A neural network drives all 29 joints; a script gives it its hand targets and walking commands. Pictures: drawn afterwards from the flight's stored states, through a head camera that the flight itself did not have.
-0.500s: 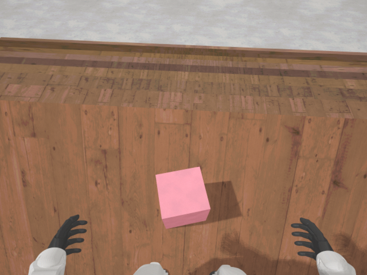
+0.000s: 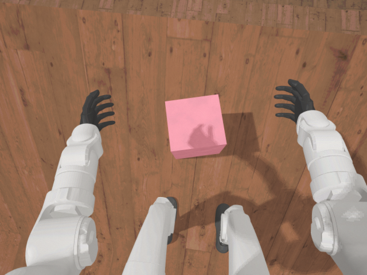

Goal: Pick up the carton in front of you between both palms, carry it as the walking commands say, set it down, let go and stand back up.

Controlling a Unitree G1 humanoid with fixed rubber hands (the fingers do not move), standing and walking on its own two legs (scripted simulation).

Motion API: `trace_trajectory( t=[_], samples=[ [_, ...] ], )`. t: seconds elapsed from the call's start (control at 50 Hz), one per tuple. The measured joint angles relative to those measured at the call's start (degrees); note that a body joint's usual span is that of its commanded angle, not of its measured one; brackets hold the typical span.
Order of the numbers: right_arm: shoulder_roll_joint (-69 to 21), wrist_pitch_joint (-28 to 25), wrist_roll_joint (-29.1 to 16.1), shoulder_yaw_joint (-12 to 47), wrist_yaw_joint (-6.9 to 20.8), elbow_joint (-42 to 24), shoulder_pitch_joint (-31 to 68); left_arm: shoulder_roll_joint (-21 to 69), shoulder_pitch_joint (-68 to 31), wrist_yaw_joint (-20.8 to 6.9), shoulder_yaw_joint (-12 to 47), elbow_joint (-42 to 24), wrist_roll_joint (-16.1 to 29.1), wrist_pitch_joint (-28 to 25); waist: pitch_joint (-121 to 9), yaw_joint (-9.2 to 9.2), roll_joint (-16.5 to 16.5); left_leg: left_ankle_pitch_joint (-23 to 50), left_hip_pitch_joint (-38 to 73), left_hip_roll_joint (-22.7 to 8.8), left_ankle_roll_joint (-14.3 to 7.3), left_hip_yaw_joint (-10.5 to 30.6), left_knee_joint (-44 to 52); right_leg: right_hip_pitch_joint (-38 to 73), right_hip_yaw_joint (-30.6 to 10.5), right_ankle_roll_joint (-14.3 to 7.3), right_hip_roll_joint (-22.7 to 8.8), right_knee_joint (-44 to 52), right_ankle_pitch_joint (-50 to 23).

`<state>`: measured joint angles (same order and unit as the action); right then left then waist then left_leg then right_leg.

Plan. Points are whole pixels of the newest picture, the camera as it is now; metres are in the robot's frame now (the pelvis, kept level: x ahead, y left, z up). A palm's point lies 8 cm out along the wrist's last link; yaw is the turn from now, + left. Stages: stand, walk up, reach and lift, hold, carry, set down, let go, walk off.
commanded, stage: reach and lift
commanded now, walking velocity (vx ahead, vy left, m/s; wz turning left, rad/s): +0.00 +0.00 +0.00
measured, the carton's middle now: (194, 130) +0.52 +0.04 -0.56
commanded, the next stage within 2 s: none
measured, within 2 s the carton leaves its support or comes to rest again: neither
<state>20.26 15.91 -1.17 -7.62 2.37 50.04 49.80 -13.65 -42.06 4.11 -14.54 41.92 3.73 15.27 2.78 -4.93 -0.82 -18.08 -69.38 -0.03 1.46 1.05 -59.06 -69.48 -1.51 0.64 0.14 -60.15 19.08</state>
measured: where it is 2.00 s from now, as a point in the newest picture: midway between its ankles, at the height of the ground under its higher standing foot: (194, 233)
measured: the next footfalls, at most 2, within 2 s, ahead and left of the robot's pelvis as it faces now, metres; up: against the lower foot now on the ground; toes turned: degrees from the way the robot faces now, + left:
none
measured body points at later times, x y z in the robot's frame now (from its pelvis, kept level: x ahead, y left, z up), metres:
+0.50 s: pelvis +0.02 -0.01 -0.04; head +0.35 -0.01 +0.26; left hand +0.51 +0.23 -0.17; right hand +0.59 -0.14 -0.18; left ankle +0.08 +0.13 -0.65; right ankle +0.07 -0.12 -0.65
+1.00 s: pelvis -0.03 -0.01 -0.25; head +0.34 +0.00 +0.00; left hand +0.49 +0.23 -0.41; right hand +0.57 -0.14 -0.41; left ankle +0.08 +0.13 -0.65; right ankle +0.07 -0.13 -0.65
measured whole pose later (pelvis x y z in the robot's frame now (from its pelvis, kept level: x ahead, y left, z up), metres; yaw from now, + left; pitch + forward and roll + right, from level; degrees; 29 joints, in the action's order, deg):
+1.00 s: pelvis -0.03 -0.01 -0.25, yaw +3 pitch +46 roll +3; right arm 26.0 9.4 -7.2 -1.2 -3.6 62.0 85.7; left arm -14.1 -75.1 8.1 -17.7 52.8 9.1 7.3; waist 10.3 -5.9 -0.3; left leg -29.2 -127.5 2.3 4.1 1.7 -110.6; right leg -128.0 -4.4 2.2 3.7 -113.5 31.3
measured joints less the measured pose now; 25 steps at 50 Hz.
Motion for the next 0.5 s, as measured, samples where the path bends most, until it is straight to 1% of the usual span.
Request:
trace_trajectory(
  t=[0.08, 0.16, 0.28, 0.34, 0.4, 0.5],
  samples=[
    [1.2, 0.49, 0.45, -1.06, 0.55, 4.76, 9.85, 0.7, -8.74, 0.86, -2.1, 2.38, -0.44, 0.75, 0.55, -0.69, -0.36, 1.24, -5.18, -0.06, 0.21, 0.03, -0.85, -5.33, -0.13, -0.11, 0.22, -1.05, -1.18],
    [2.11, -0.05, 1.63, -2.44, 1.17, 8.78, 18.29, 1.99, -15.88, 1.46, -4.87, 4.02, -1.79, 0.46, 0.73, -1.37, -0.68, 1.82, -9.93, -0.17, 0.4, -0.05, -1.68, -10.25, -0.37, -0.2, 0.49, -2.04, -1.78],
    [2.37, -1.79, 4.62, -4.81, 1.57, 11.54, 27.57, 4.15, -22.74, 1.66, -9.33, 3.63, -4.35, -1.33, 0.79, -2.15, -0.88, 1.78, -15.84, -0.28, 0.56, -0.34, -2.42, -16.48, -0.93, -0.24, 0.86, -3.08, -1.79],
    [1.7, -2.75, 6.47, -6.0, 1.36, 10.77, 29.26, 5.16, -23.54, 1.21, -11.07, 1.93, -5.45, -2.48, 0.32, -2.16, -0.82, 1.52, -17.93, -0.25, 0.6, -0.35, -2.25, -18.63, -1.08, -0.28, 0.95, -3.01, -1.49],
    [0.5, -3.85, 7.96, -7.26, 1.12, 9.59, 28.63, 6.21, -22.66, 0.33, -12.46, 0.73, -6.57, -3.99, -1.19, -2.03, -0.85, 1.02, -19.95, -0.19, 0.62, -0.33, -2.14, -20.68, -1.22, -0.31, 1.03, -3.01, -0.95],
    [-2.31, -6.37, 9.94, -9.41, 0.39, 8.52, 25.35, 7.8, -20.04, -1.05, -14.55, 1.49, -8.45, -7.32, -5.4, -1.58, -1.07, -0.6, -25.16, 0.13, 0.89, -0.09, -4.65, -25.85, -1.81, -0.11, 1.34, -5.6, 0.87]
  ],
)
